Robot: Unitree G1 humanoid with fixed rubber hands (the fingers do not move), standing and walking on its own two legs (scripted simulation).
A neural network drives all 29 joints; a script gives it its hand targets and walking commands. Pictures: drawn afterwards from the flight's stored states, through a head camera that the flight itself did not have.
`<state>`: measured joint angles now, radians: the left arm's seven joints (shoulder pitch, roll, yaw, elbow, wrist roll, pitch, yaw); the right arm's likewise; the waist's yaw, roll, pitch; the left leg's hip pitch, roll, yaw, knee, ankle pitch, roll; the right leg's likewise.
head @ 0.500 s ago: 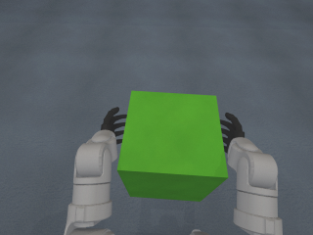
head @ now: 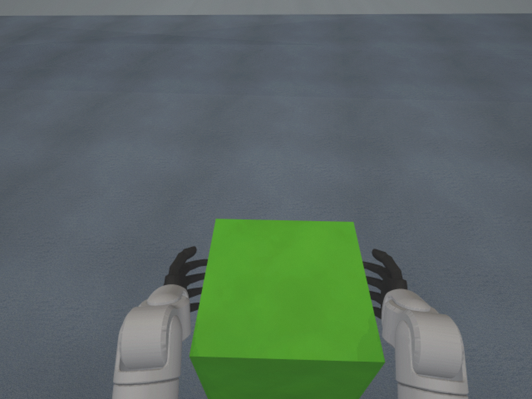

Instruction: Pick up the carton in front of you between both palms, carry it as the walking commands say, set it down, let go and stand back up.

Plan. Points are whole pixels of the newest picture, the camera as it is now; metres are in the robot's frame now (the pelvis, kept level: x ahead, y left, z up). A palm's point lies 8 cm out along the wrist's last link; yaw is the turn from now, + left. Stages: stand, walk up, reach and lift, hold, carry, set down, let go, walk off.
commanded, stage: carry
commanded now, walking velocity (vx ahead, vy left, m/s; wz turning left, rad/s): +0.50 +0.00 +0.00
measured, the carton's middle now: (281, 321) +0.26 +0.01 -0.01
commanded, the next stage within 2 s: none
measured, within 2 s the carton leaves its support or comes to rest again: neither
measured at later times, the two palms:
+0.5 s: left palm (203, 154) +0.58 +0.18 +0.07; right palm (345, 160) +0.55 -0.12 +0.08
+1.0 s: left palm (236, 91) +0.89 +0.15 +0.06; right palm (341, 91) +0.91 -0.15 +0.05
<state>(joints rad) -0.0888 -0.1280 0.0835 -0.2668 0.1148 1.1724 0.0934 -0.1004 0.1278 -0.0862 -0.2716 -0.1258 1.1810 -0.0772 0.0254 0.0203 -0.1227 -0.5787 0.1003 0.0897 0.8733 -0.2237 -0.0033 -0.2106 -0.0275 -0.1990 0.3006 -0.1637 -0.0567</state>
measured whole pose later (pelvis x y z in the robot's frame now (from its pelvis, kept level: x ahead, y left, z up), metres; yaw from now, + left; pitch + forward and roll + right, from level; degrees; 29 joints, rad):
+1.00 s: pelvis +0.64 -0.01 +0.00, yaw +0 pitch +5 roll +1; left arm -0.09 -0.13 0.08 -0.33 0.11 1.16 0.09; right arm -0.10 0.13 -0.08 -0.34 -0.12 1.16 -0.08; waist 0.03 0.02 -0.05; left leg -0.57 0.09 0.10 0.88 -0.27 0.00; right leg -0.22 -0.03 -0.22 0.31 -0.18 -0.05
